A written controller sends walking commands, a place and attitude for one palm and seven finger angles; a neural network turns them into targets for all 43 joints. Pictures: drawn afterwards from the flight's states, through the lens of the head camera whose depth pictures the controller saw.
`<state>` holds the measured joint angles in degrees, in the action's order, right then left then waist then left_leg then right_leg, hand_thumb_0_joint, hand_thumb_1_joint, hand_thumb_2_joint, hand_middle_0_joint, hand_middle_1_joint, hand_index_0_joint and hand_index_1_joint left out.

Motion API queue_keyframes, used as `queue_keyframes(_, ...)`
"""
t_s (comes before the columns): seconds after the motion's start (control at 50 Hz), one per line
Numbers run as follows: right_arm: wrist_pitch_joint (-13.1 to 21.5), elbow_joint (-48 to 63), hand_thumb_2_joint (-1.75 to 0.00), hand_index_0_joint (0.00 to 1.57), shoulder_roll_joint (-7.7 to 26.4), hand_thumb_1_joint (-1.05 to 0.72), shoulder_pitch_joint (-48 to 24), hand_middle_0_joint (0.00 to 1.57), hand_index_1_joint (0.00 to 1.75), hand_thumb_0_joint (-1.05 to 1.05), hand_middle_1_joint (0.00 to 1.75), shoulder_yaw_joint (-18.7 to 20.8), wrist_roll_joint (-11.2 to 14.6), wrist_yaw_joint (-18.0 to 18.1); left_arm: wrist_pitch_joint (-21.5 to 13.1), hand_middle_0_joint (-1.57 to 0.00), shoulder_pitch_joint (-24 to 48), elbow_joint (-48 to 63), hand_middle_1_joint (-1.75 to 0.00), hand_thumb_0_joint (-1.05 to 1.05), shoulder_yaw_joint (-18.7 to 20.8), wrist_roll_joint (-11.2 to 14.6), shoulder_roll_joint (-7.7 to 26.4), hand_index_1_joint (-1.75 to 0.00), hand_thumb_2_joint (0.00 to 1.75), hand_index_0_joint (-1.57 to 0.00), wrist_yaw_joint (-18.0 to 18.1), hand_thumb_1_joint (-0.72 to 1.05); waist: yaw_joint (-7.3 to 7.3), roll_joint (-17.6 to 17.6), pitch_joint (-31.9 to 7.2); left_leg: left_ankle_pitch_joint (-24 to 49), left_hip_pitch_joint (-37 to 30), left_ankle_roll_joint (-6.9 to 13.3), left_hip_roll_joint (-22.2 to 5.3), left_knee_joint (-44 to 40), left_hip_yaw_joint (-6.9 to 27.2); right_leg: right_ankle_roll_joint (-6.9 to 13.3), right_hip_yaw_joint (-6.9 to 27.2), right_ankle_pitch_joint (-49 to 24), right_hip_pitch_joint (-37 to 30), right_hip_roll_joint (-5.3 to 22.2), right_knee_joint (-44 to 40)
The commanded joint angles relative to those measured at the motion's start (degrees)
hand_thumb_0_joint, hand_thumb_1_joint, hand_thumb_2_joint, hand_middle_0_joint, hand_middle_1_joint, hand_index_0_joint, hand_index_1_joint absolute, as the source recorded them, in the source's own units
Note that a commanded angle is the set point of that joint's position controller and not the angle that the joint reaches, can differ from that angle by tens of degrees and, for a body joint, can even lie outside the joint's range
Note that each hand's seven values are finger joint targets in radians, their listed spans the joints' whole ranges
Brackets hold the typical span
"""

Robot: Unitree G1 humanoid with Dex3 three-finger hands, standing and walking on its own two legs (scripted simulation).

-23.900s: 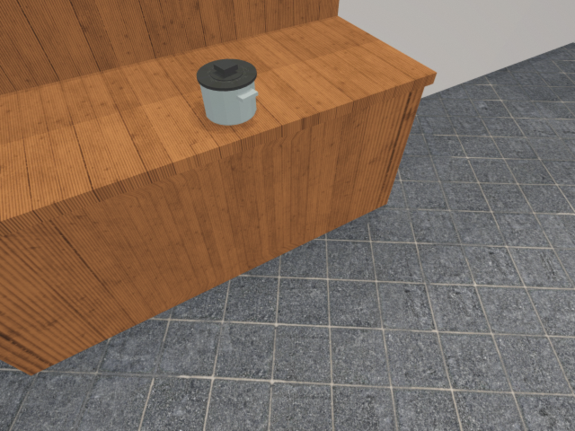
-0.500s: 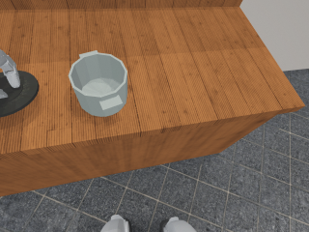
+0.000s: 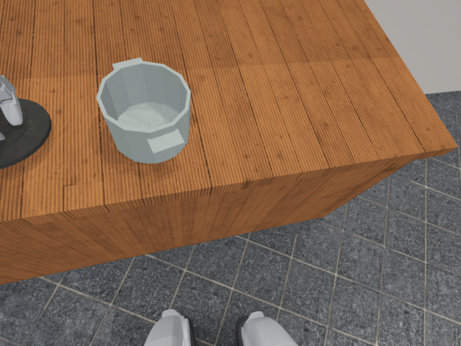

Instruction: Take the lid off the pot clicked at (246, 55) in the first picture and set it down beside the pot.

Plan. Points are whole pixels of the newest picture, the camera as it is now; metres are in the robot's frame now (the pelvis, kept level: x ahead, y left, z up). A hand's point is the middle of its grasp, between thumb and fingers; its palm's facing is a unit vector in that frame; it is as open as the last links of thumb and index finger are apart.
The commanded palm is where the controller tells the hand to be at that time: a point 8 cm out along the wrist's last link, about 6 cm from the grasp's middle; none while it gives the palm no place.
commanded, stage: open the fingers wide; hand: left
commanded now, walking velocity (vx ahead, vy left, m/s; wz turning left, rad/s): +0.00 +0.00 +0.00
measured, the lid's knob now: out of the picture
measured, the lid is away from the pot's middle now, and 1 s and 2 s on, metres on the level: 0.25 0.25 0.25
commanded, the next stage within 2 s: raise the empty hand in 1.20 s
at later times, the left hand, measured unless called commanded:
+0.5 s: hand out of the picture +0.46 +0.34 +0.03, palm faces -0.44 -0.13 -0.89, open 6.4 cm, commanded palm +0.50 +0.32 +0.08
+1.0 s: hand out of the picture +0.47 +0.34 +0.03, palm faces -0.44 -0.14 -0.89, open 10.2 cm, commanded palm +0.51 +0.32 +0.08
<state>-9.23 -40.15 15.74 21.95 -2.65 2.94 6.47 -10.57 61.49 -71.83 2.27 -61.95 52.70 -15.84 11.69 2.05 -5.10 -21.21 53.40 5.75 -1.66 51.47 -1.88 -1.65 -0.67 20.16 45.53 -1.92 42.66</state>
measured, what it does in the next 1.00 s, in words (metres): stands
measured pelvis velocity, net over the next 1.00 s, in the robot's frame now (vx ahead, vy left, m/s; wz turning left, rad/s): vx -0.02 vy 0.01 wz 0.00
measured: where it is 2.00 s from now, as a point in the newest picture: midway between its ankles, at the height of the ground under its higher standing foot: outside the picture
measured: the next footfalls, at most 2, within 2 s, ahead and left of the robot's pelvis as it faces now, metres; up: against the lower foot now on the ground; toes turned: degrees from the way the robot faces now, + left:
none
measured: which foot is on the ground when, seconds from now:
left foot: down 0.00-1.00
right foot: down 0.00-1.00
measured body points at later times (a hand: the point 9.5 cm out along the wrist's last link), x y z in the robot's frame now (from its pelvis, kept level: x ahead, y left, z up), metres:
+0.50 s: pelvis -0.01 +0.01 +0.00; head +0.11 +0.05 +0.43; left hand +0.48 +0.35 +0.08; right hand -0.02 -0.27 -0.10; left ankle +0.02 +0.05 -0.69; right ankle -0.01 -0.17 -0.69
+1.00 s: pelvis -0.02 +0.01 +0.00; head +0.11 +0.05 +0.43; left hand +0.49 +0.34 +0.08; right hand -0.05 -0.27 -0.10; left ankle +0.02 +0.05 -0.69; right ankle -0.01 -0.17 -0.69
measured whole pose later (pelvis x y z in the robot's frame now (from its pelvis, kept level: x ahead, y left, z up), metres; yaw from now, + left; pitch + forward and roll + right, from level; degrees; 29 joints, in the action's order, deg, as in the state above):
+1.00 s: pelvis -0.02 +0.01 +0.00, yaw +0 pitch +21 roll -6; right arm -8.8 -39.8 15.9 22.9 -1.7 3.2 4.8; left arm -6.0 61.0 -71.5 0.4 -61.4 47.5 -12.7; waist 10.7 2.6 -5.5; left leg -20.2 53.7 6.7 -0.9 52.1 -2.3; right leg -0.6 -0.1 19.9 46.2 -1.4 44.2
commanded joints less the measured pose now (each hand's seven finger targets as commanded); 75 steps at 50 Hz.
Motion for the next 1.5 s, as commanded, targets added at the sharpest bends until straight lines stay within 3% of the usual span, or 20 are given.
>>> queue_keyframes(0.0,-0.1,0.4,-0.9,0.2,12.9,-0.9,11.9,0.2,0.3,0.0,0.3,4.4,-0.4,1.3,-0.6,-0.87,28.2,15.0,-1.06,0.0,3.7,0.5,19.5,-1.12,0.96,-1.05,3.1,0.55,0.09,16.9,-31.3,34.9,-43.9,-3.5,-2.0,-3.6,7.4,3.4,-4.5,-9.0,7.8,-4.0,-2.9)
queue_keyframes(0.06,-0.2,0.8,-0.9,0.2,12.9,-0.9,11.4,0.2,0.3,0.0,0.3,4.0,-0.4,1.1,0.2,-0.87,26.9,12.5,-1.06,0.0,3.8,0.7,19.5,-1.12,0.96,-1.05,3.8,0.55,0.25,14.3,-29.5,30.2,-39.1,-2.6,-1.3,-3.1,6.2,3.4,-4.2,-9.1,6.4,-4.1,-2.6)
queue_keyframes(0.08,-0.4,3.1,-0.9,0.2,11.9,-0.9,10.9,0.2,0.3,0.0,0.3,4.8,-0.4,0.0,0.0,-0.87,14.5,14.0,-1.06,0.0,8.3,1.5,18.9,-1.12,0.96,-1.05,3.7,0.55,-4.94,16.7,-32.8,38.1,-42.8,-3.8,-0.5,-3.8,6.7,4.3,-5.2,-11.2,3.6,-4.0,-2.4)
queue_keyframes(0.16,-2.4,2.1,-0.9,0.2,12.6,-0.9,9.7,0.2,0.3,0.0,0.3,5.6,-0.5,-1.2,2.2,-0.82,22.1,16.6,-1.05,0.0,4.7,0.9,16.3,-1.1,0.91,-0.97,5.1,0.5,-1.83,14.1,-30.0,31.7,-40.9,-3.6,-1.1,-4.1,6.5,3.7,-4.3,-9.2,5.6,-4.1,-3.6)
queue_keyframes(0.2,-2.1,1.9,-0.9,0.2,12.6,-0.9,10.4,0.2,0.3,0.0,0.3,5.7,-0.4,-1.0,2.0,-0.79,23.5,19.5,-1.04,0.0,6.6,0.5,18.8,-1.09,0.89,-0.94,5.9,0.47,-2.63,16.9,-32.7,34.7,-45.4,-4.6,-1.5,-5.1,8.0,3.9,-4.6,-8.5,5.8,-4.1,-3.4)
queue_keyframes(0.38,-0.7,1.4,-0.9,0.2,12.5,-0.9,8.9,0.2,0.3,0.0,0.3,5.5,0.1,-0.9,3.4,-0.66,24.5,14.6,-1.01,0.0,-0.5,1.6,9.1,-1.04,0.81,-0.77,6.3,0.35,-0.63,13.0,-24.3,21.3,-41.8,-3.5,-1.6,-7.6,9.2,4.0,-4.2,-4.2,9.5,-3.4,-4.6)
queue_keyframes(0.46,0.2,1.6,-0.9,0.2,12.7,-0.9,9.3,0.2,0.3,0.0,0.3,5.4,0.1,-0.6,3.4,-0.61,24.3,14.8,-0.99,0.0,1.2,1.4,11.7,-1.02,0.77,-0.7,6.5,0.3,-1.2,12.0,-26.7,19.2,-41.1,-3.3,-1.3,-7.4,9.1,4.1,-4.0,-4.2,7.8,-3.3,-4.1)
queue_keyframes(0.52,0.2,1.5,-0.9,0.2,12.6,-0.9,9.5,0.2,0.3,0.0,0.3,5.7,-0.1,-0.9,3.7,-0.57,23.9,14.2,-0.98,0.0,-0.3,1.3,8.9,-1.0,0.74,-0.65,6.3,0.26,-1.21,12.5,-26.8,24.0,-42.8,-4.1,-1.6,-6.8,9.8,4.1,-4.4,-4.8,9.3,-3.4,-3.7)
queue_keyframes(0.62,0.1,1.7,-0.9,0.2,12.8,-0.9,9.5,0.2,0.3,0.0,0.3,5.6,0.1,-1.3,5.2,-0.51,23.8,10.4,-0.95,0.0,-2.4,1.3,6.5,-0.97,0.71,-0.56,5.8,0.19,-0.66,10.3,-24.2,19.4,-39.9,-3.7,-1.2,-6.9,9.7,4.0,-4.3,-3.4,10.5,-3.4,-3.4)
queue_keyframes(0.68,0.3,1.9,-0.9,0.2,12.8,-0.9,9.9,0.2,0.3,0.0,0.3,5.6,-0.1,-1.0,4.5,-0.47,25.8,14.5,-0.93,0.0,0.2,1.0,10.1,-0.95,0.69,-0.51,5.7,0.14,-1.52,12.4,-28.4,22.3,-41.8,-3.7,-1.3,-6.6,9.7,4.2,-4.1,-4.6,8.8,-3.4,-3.0)
queue_keyframes(0.8,0.5,1.9,-0.9,0.2,12.9,-0.9,9.9,0.2,0.3,0.0,0.3,5.1,0.2,-0.9,5.2,-0.39,23.6,9.0,-0.89,0.0,-0.9,0.8,9.4,-0.9,0.66,-0.41,5.7,0.05,-0.9,9.2,-23.7,18.0,-37.3,-3.3,-1.0,-6.7,9.0,4.1,-4.3,-3.2,9.2,-3.5,-3.0)
queue_keyframes(0.88,0.8,1.8,-0.9,0.2,12.7,-0.9,10.5,0.2,0.3,0.0,0.3,5.3,0.1,-0.5,4.2,-0.34,26.7,14.1,-0.87,0.0,0.4,0.5,11.4,-0.87,0.63,-0.34,5.4,0.0,-1.12,13.3,-28.0,22.1,-40.7,-3.4,-1.3,-6.4,8.9,4.2,-4.0,-5.0,8.6,-3.5,-3.0)
queue_keyframes(0.96,0.6,2.1,-0.9,0.2,12.9,-0.9,10.5,0.2,0.3,0.0,0.3,4.8,0.2,-0.4,4.5,-0.34,23.6,9.9,-0.87,0.0,1.0,0.8,12.9,-0.87,0.63,-0.34,5.0,-0.01,-0.83,9.0,-25.4,18.1,-35.3,-2.4,-0.5,-5.8,7.1,3.9,-3.8,-4.8,6.6,-3.7,-3.2)
queue_keyframes(1.02,0.5,1.7,-0.9,0.2,12.8,-0.9,11.1,0.2,0.3,0.0,0.3,5.2,0.0,-0.3,3.9,-0.34,25.3,12.9,-0.87,0.0,1.1,0.3,12.8,-0.87,0.64,-0.34,4.7,-0.01,-1.2,13.7,-27.8,23.4,-39.9,-3.5,-1.1,-5.7,8.2,4.1,-4.1,-5.4,8.8,-3.7,-2.8)
queue_keyframes(1.04,0.5,1.6,-0.9,0.2,12.7,-0.9,10.9,0.2,0.3,0.0,0.3,5.2,0.1,-0.4,4.2,-0.34,24.5,11.3,-0.87,0.0,-0.1,0.4,11.2,-0.87,0.63,-0.34,4.6,-0.01,-0.7,13.0,-26.7,23.2,-39.8,-3.5,-1.2,-5.4,8.2,4.1,-4.2,-5.2,9.4,-3.8,-2.8)
queue_keyframes(1.08,0.4,1.8,-0.9,0.2,12.8,-0.9,11.1,0.2,0.3,0.0,0.3,5.1,0.0,-0.2,3.4,-0.34,24.2,12.9,-0.87,0.0,2.7,0.7,14.2,-0.87,0.63,-0.34,4.4,0.0,-1.38,12.7,-28.9,27.1,-40.5,-3.4,-1.2,-5.0,8.1,4.0,-4.1,-6.8,7.8,-3.8,-2.8)
queue_keyframes(1.16,-0.1,1.7,-0.9,0.2,12.7,-0.9,10.8,0.2,0.3,0.0,0.3,5.2,0.2,-0.6,4.0,-0.34,22.4,9.7,-0.87,0.0,0.2,0.9,11.2,-0.87,0.63,-0.34,4.0,0.0,-0.62,10.8,-25.1,23.0,-37.8,-3.1,-1.0,-5.2,7.6,3.9,-4.1,-5.5,9.0,-4.0,-3.1)
queue_keyframes(1.38,-0.3,1.8,-0.9,0.2,12.4,-0.9,10.8,0.2,0.3,0.0,0.3,5.5,0.2,-0.4,2.8,-0.34,25.3,16.8,-0.88,0.0,2.8,1.4,14.0,-0.88,0.62,-0.34,4.2,0.0,-1.57,14.6,-31.2,32.1,-44.4,-4.0,-1.4,-5.2,8.0,3.9,-4.1,-8.4,6.9,-3.9,-3.4)
queue_keyframes(1.46,-0.5,1.6,-0.9,0.2,12.6,-0.9,10.2,0.2,0.3,0.0,0.3,5.3,0.5,-1.0,4.8,-0.34,24.4,12.3,-0.88,0.0,-0.4,1.7,10.7,-0.88,0.62,-0.34,4.0,0.0,-0.83,11.1,-26.1,25.7,-40.7,-3.6,-1.0,-6.3,7.6,3.7,-4.2,-6.7,6.8,-4.0,-4.4)
queue_keyframes(1.48,-0.2,1.7,-0.9,0.2,12.5,-0.9,10.0,0.2,0.3,0.0,0.3,5.3,0.6,-0.9,4.5,-0.34,25.8,14.3,-0.88,0.0,-0.1,1.9,10.9,-0.88,0.62,-0.34,3.7,0.0,-1.27,13.0,-27.1,27.4,-42.3,-3.5,-1.1,-6.6,7.6,3.8,-4.0,-7.3,6.5,-3.7,-4.7)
